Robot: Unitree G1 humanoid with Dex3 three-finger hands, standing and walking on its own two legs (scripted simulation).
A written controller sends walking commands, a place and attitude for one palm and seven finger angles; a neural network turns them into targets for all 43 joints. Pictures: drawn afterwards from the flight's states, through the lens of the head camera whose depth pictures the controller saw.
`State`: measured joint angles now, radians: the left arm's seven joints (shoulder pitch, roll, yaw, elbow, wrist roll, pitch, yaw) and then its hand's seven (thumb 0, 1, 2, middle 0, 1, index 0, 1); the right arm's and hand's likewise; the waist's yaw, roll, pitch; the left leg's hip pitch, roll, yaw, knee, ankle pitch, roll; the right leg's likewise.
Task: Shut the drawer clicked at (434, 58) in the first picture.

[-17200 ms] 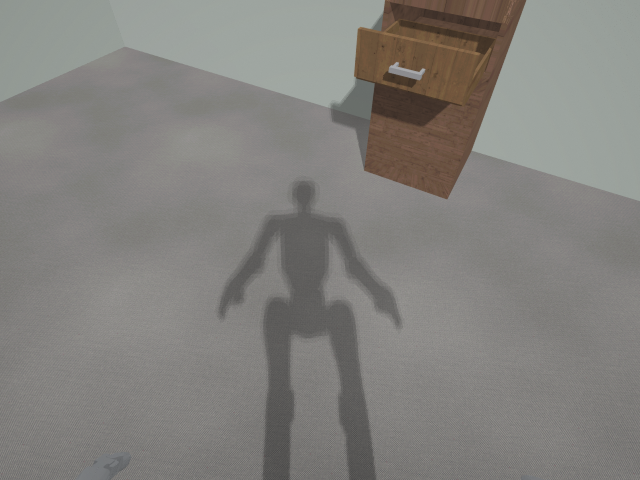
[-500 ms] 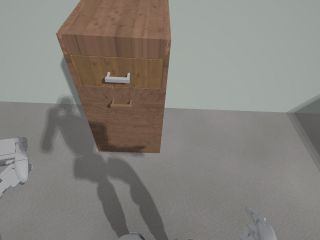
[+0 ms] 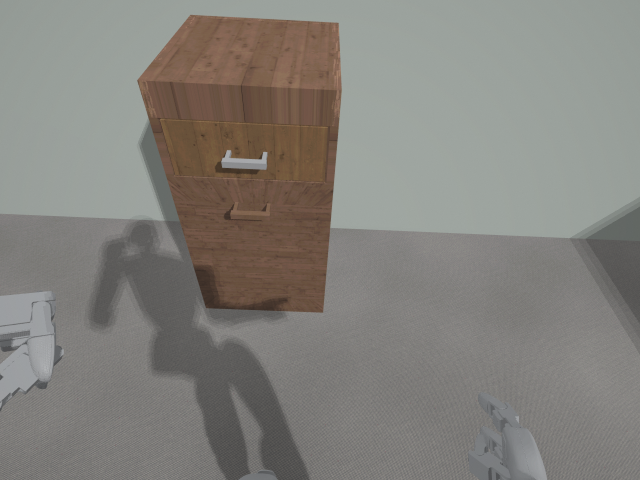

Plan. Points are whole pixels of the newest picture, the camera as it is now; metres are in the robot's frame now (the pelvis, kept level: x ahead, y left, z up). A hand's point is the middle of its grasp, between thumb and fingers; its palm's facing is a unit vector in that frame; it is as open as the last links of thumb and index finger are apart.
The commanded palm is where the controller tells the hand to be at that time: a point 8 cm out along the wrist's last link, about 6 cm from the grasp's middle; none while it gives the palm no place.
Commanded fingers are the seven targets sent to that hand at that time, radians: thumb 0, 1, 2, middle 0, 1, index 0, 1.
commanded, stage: stop stepping back and stand still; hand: left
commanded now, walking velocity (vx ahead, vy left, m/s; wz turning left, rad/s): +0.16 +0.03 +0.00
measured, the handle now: (245, 159) +0.81 +0.23 -0.07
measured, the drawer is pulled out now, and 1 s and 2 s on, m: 0.00 0.00 0.00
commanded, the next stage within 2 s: let the arm hang, fingers relaxed in 0.82 s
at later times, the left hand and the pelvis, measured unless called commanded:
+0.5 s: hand (52, 351) +0.18 +0.25 +0.18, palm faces +0.27 -0.78 -0.57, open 3.3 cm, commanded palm +0.13 +0.28 +0.19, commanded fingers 0.00 0.90 0.90 -1.40 -1.60 -1.40 -1.60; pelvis -0.01 +0.01 +0.01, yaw -3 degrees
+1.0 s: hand (102, 374) +0.20 +0.24 +0.09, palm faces +0.15 -0.83 -0.53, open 3.2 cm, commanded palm none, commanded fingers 0.00 0.90 0.90 -1.20 -1.38 -1.20 -1.38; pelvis -0.02 +0.01 +0.01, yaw -2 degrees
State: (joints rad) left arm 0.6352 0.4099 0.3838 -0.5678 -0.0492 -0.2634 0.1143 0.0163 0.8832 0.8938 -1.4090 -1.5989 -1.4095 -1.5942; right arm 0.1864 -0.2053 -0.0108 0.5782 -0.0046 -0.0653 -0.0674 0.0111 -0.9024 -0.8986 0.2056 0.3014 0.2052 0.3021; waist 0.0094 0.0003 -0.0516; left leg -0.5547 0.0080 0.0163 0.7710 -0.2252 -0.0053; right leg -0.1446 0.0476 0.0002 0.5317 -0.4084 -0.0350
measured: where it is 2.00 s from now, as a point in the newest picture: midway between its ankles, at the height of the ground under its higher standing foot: outside the picture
